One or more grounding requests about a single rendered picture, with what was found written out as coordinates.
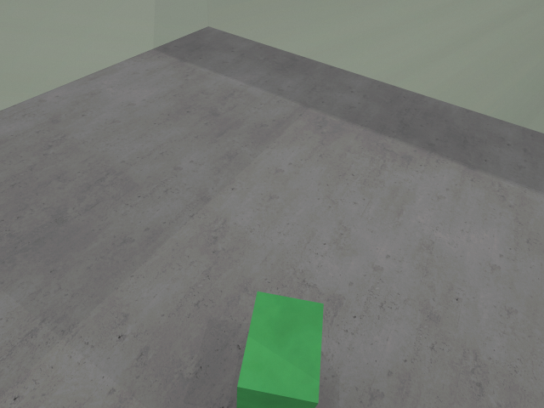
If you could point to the carton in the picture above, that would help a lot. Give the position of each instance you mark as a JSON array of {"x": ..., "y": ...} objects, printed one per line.
[{"x": 281, "y": 363}]

